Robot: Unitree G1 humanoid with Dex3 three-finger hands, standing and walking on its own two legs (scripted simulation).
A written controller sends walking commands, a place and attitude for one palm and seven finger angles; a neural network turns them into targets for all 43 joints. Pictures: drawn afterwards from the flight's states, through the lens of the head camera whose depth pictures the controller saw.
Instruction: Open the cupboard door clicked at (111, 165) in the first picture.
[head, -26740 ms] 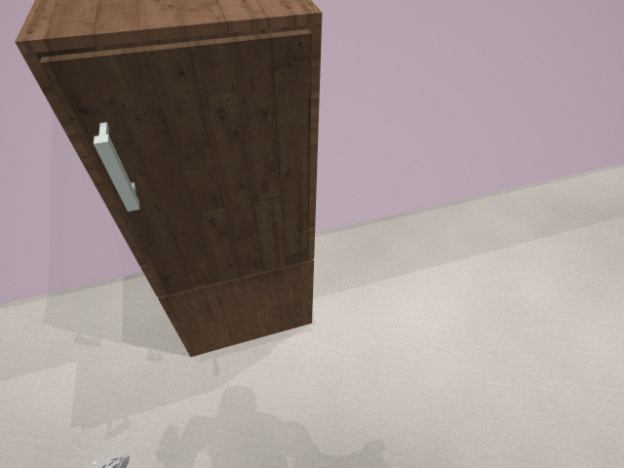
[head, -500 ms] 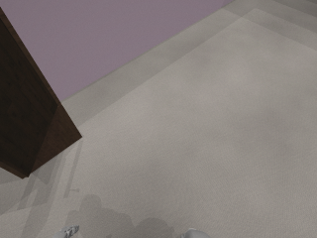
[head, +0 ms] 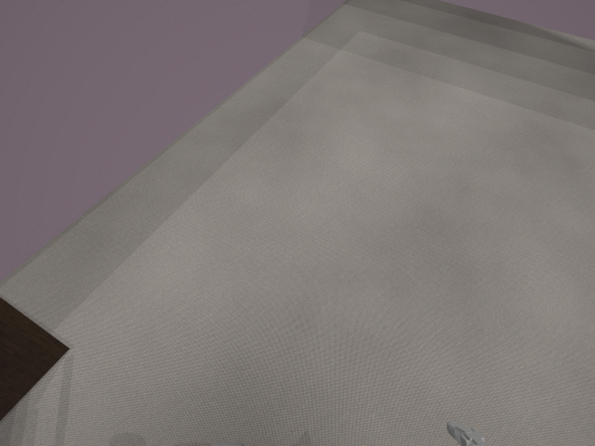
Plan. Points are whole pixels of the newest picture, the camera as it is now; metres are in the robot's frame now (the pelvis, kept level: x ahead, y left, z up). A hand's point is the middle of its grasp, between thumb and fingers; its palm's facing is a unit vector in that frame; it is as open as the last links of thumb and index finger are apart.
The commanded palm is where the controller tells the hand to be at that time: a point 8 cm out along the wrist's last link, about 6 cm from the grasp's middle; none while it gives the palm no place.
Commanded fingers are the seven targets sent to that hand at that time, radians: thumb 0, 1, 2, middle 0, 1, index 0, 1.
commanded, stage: walk to a spot facing it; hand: left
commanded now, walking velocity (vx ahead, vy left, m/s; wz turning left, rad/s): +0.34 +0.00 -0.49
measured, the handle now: out of the picture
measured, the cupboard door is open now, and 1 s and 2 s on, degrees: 44 44 44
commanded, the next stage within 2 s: turn to face it in 1.04 s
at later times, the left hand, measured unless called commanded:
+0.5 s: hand (273, 298) +0.38 +0.07 -0.15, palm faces -0.27 -0.94 -0.21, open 7.4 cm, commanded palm none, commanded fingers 0.00 0.90 0.90 -0.20 -0.30 -0.20 -0.30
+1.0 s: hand (279, 253) +0.49 +0.08 -0.17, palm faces -0.23 -0.96 -0.14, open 7.4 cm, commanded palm none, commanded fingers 0.00 0.90 0.90 -0.20 -0.30 -0.20 -0.30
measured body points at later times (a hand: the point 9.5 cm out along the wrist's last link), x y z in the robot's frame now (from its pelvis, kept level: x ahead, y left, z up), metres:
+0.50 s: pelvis +0.21 -0.08 +0.00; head +0.26 -0.10 +0.45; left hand +0.39 +0.12 -0.13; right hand +0.10 -0.29 -0.15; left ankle +0.17 +0.09 -0.63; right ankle +0.23 -0.15 -0.73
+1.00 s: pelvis +0.46 -0.10 +0.01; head +0.48 -0.09 +0.46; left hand +0.51 +0.13 -0.16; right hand +0.46 -0.34 -0.13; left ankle +0.52 -0.01 -0.73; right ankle +0.37 -0.20 -0.63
